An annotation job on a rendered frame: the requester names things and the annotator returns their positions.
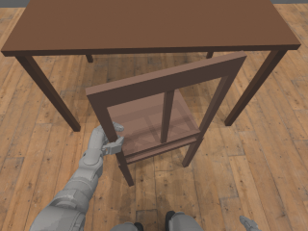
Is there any right robot hand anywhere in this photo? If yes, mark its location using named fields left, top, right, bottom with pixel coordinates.
left=239, top=216, right=262, bottom=231

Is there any left robot hand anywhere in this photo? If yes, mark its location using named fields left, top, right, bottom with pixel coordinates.
left=88, top=121, right=124, bottom=156

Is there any robot left upper arm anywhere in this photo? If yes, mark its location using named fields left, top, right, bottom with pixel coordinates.
left=32, top=205, right=86, bottom=231

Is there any right robot foot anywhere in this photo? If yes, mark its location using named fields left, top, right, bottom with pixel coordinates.
left=165, top=211, right=175, bottom=231

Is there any right robot shin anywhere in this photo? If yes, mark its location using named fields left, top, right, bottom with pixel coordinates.
left=172, top=212, right=185, bottom=218

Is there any chair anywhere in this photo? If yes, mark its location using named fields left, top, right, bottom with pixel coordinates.
left=85, top=50, right=247, bottom=187

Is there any table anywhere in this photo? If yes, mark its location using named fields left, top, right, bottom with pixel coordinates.
left=0, top=0, right=301, bottom=132

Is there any left robot forearm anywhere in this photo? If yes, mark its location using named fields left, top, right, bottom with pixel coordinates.
left=29, top=148, right=104, bottom=231

